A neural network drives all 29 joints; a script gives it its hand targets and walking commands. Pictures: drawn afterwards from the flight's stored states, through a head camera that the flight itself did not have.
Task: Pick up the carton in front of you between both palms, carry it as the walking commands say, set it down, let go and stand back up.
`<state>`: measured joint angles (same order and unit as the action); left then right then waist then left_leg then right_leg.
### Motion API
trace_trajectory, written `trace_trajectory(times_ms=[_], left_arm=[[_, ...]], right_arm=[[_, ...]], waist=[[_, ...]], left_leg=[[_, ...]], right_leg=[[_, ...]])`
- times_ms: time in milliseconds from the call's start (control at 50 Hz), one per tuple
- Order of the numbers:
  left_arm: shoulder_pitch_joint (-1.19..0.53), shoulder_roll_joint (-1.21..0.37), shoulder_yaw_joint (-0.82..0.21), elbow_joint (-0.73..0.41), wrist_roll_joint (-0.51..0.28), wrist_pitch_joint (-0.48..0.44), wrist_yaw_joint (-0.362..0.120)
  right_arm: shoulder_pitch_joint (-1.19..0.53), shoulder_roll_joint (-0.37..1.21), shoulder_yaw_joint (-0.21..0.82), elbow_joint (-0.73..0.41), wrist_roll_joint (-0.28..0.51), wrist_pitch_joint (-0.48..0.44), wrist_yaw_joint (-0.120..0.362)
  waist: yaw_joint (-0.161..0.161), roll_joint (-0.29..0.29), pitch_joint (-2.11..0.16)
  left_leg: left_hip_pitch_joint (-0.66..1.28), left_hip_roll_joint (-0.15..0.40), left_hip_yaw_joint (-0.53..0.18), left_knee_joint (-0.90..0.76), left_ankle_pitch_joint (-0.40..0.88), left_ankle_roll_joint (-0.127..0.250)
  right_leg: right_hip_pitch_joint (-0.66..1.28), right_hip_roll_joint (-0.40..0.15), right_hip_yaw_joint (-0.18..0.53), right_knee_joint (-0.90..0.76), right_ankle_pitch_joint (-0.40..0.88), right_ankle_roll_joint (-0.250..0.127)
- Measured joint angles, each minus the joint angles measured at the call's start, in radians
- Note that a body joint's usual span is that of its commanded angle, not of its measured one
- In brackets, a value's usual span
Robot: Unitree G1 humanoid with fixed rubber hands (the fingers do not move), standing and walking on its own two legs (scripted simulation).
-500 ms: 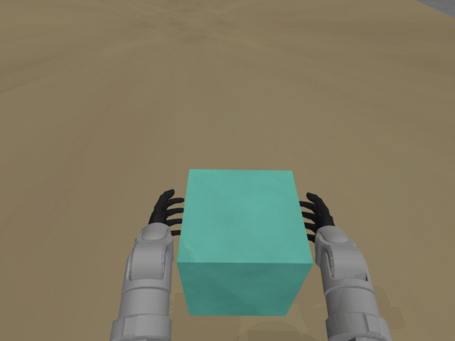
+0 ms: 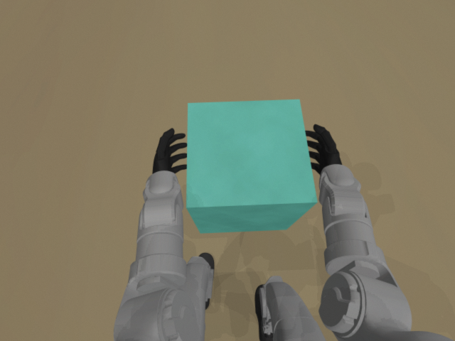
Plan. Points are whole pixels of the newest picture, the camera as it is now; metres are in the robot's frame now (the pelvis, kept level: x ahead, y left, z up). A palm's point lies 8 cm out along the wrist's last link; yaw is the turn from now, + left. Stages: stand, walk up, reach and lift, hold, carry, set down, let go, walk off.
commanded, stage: set down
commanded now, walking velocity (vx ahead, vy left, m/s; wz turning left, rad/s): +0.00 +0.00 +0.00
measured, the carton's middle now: (243, 174) +0.40 +0.01 -0.14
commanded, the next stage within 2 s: none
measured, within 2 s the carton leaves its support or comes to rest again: neither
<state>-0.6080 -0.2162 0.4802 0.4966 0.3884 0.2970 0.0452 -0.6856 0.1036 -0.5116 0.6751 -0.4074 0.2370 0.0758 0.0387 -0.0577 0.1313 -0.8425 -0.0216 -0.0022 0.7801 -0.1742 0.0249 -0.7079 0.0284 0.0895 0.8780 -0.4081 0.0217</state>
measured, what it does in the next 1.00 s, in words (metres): lowers itself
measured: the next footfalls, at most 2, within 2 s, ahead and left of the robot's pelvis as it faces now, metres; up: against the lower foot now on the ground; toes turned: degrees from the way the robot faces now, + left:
none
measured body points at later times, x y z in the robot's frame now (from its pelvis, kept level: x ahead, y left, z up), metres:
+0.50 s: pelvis +0.00 -0.04 -0.12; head +0.25 -0.01 +0.25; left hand +0.42 +0.18 -0.21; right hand +0.48 -0.12 -0.21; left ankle +0.12 +0.10 -0.69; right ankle +0.01 -0.15 -0.69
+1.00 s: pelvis -0.04 -0.03 -0.23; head +0.30 +0.00 +0.06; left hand +0.45 +0.20 -0.36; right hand +0.53 -0.09 -0.36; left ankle +0.11 +0.10 -0.69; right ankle +0.01 -0.15 -0.69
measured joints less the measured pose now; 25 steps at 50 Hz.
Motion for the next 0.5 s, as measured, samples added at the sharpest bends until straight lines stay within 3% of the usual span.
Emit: trace_trajectory(times_ms=[100,200,360,500], left_arm=[[0.006,0.036,-0.048,-0.051,-0.086,-0.079,0.019],[-0.013,0.067,-0.060,-0.090,-0.140,-0.081,0.015],[-0.106,0.088,0.040,-0.050,-0.118,-0.029,-0.039],[-0.193,0.114,0.086,-0.007,-0.099,-0.014,-0.053]], right_arm=[[-0.014,-0.026,0.093,-0.030,0.123,-0.068,-0.040],[-0.036,-0.039,0.159,-0.068,0.211,-0.062,-0.081],[-0.131,-0.012,0.118,-0.034,0.189,0.000,-0.106],[-0.219,-0.028,0.112,0.013,0.167,0.014,-0.123]], waist=[[0.008,-0.006,-0.046],[0.019,-0.018,-0.145],[0.044,-0.028,-0.257],[0.066,-0.028,-0.278]], left_leg=[[-0.272,0.018,-0.022,0.123,-0.020,-0.020],[-0.491,0.032,-0.031,0.245,-0.057,-0.039],[-0.694,0.046,-0.043,0.386,-0.107,-0.061],[-0.846,0.051,-0.057,0.484,-0.130,-0.071]], right_leg=[[-0.271,0.027,-0.020,0.129,-0.027,0.003],[-0.494,0.049,-0.029,0.263,-0.070,-0.011],[-0.698,0.071,-0.043,0.413,-0.126,-0.029],[-0.846,0.083,-0.057,0.509,-0.152,-0.035]])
